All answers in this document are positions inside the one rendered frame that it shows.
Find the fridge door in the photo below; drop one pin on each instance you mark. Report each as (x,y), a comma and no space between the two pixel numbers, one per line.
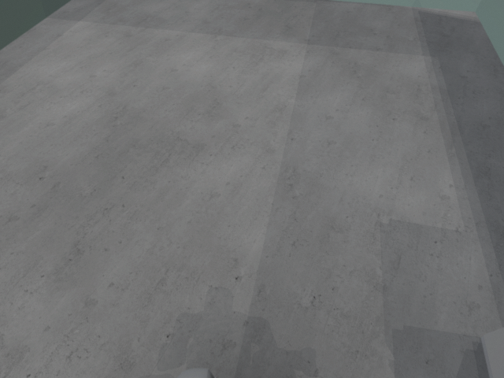
(495,349)

